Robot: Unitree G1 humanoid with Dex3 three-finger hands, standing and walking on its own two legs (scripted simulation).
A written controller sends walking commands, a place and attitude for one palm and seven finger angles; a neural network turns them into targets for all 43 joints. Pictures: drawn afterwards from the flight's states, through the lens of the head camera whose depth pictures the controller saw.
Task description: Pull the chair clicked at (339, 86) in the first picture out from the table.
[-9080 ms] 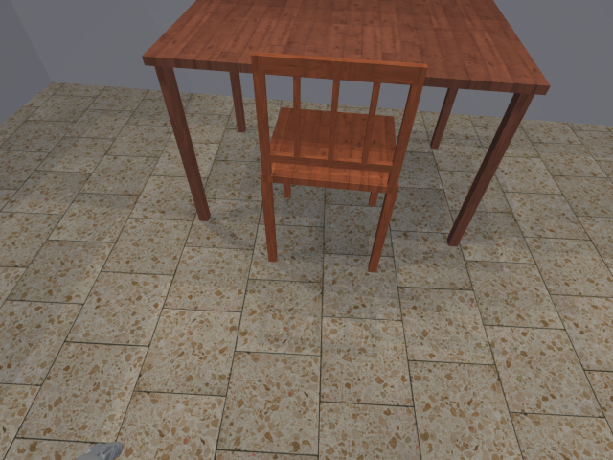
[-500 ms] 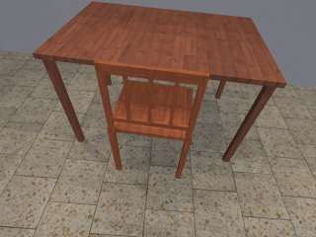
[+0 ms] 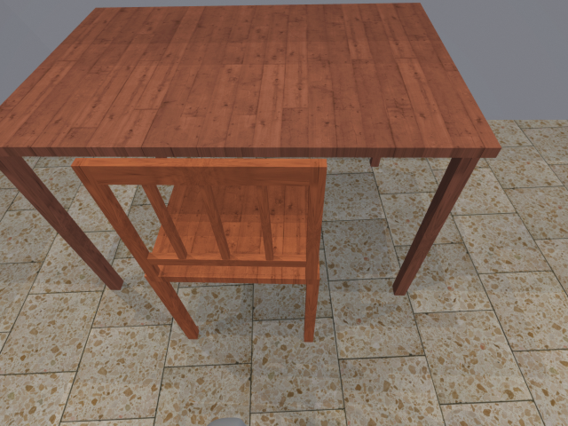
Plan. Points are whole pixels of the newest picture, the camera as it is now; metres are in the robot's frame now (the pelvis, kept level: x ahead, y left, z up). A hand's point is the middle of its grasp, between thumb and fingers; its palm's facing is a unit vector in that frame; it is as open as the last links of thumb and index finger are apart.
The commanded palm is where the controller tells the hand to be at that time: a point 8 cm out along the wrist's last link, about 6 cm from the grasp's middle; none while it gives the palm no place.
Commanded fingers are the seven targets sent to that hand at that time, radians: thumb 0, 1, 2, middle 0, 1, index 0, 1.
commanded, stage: come to a stop and stand still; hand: left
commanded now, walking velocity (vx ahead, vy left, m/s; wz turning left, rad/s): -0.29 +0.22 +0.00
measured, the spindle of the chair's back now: (216, 224) +0.50 +0.16 -0.09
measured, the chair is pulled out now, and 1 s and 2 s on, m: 0.00 0.00 0.00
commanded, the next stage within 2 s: none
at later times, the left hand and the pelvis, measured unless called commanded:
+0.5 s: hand out of the picture +0.06 +0.19 -0.17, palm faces +0.04 -0.97 -0.23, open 7.4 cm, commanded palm none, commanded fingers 0.00 0.90 0.90 -0.20 -0.30 -0.20 -0.30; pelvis +0.04 +0.01 +0.00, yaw -1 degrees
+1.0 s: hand out of the picture +0.07 +0.20 -0.17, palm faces +0.01 -0.98 -0.20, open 7.4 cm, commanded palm none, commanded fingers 0.00 0.90 0.90 -0.20 -0.30 -0.20 -0.30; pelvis +0.01 +0.02 +0.00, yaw +0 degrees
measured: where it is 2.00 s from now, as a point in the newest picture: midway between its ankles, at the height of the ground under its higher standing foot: outside the picture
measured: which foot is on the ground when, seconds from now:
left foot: up 0.00-0.20, down 0.22-1.00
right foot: down 0.00-1.00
